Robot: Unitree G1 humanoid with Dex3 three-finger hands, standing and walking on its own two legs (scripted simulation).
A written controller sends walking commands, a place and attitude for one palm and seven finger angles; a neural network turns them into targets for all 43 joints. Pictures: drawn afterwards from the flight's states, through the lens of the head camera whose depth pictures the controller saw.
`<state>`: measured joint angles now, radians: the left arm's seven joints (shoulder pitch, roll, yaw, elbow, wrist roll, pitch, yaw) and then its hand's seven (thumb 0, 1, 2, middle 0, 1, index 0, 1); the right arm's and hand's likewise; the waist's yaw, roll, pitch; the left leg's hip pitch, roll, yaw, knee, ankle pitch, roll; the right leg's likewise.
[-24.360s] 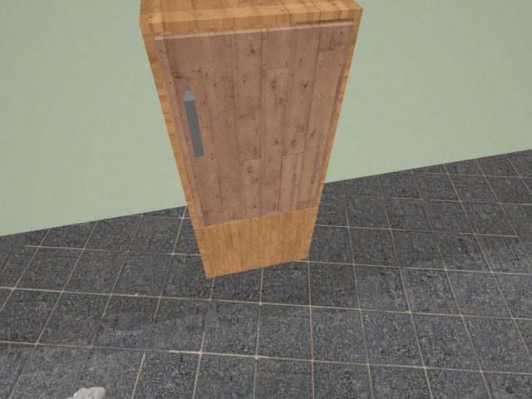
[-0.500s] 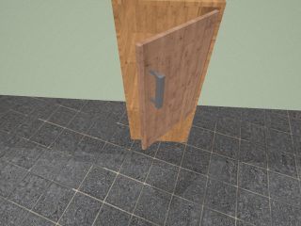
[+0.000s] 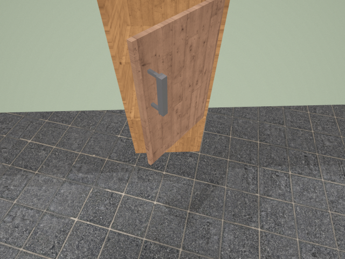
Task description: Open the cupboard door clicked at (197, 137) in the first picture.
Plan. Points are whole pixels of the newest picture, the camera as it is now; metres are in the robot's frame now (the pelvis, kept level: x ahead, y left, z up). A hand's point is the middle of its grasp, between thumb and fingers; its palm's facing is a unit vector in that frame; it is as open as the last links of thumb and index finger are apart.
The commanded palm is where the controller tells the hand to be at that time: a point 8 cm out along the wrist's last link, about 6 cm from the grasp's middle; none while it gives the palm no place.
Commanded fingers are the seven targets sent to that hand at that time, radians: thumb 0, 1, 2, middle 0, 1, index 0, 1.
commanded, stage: walk to a spot facing it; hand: left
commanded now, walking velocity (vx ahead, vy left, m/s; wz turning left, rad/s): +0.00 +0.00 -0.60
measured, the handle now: (157, 93) +0.55 +0.09 +0.05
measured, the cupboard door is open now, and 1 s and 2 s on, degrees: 46 46 46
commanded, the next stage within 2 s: none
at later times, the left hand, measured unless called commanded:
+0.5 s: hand out of the picture +0.07 +0.16 -0.15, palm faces -0.17 -0.95 -0.25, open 7.4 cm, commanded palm none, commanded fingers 0.00 0.90 0.90 -0.20 -0.30 -0.20 -0.30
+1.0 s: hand (136, 222) +0.23 +0.12 -0.15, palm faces -0.56 -0.79 -0.27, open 7.4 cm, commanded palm none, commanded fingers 0.00 0.90 0.90 -0.20 -0.30 -0.20 -0.30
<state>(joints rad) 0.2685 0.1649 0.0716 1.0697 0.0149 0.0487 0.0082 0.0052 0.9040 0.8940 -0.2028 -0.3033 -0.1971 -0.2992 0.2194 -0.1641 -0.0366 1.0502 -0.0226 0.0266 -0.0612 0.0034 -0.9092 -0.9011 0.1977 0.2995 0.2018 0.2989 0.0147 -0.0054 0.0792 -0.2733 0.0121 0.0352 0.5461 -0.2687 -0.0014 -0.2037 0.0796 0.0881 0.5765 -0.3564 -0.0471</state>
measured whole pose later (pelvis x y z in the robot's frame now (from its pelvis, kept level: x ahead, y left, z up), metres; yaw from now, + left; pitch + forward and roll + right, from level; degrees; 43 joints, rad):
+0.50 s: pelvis +0.00 -0.03 +0.01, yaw -16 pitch +1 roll +2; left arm 0.28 0.17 0.07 0.94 0.02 0.02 0.02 0.00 0.90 0.89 -0.20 -0.30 -0.20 -0.30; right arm 0.05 -0.22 -0.06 0.91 -0.01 0.06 -0.04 0.01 -0.91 -0.90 0.20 0.30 0.20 0.30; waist 0.05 0.00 0.10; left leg -0.48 0.01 -0.04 1.02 -0.42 -0.06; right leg -0.20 0.12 0.18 0.47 -0.26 -0.09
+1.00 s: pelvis +0.02 +0.00 +0.00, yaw -36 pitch +1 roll -1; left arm 0.14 0.27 0.09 0.88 0.02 0.05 -0.04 0.01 0.91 0.89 -0.20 -0.30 -0.19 -0.30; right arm 0.26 -0.24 -0.03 0.89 -0.03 0.03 -0.03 0.00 -0.90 -0.90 0.20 0.30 0.20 0.30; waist -0.01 0.03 0.12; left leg -0.27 0.13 0.13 0.60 -0.34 -0.05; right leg -0.34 -0.02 -0.06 0.66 -0.36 0.02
